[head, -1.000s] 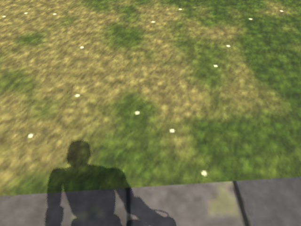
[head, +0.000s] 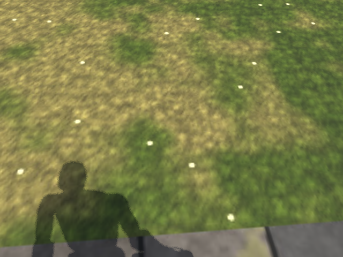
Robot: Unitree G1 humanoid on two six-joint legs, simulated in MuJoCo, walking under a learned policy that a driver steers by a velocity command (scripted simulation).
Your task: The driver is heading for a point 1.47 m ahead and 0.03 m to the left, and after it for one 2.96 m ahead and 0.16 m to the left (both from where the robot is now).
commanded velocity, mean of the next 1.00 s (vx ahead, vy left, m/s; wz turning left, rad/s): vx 0.47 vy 0.00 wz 0.00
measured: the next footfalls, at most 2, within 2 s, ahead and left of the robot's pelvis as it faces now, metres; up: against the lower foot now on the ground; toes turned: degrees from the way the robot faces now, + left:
right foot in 0.44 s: +0.43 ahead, -0.15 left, +0.00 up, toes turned -3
left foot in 1.02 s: +0.74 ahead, +0.09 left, +0.00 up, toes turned +3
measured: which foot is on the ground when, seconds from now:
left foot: down 0.00-0.44, up 0.46-1.00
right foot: up 0.00-0.42, down 0.44-1.00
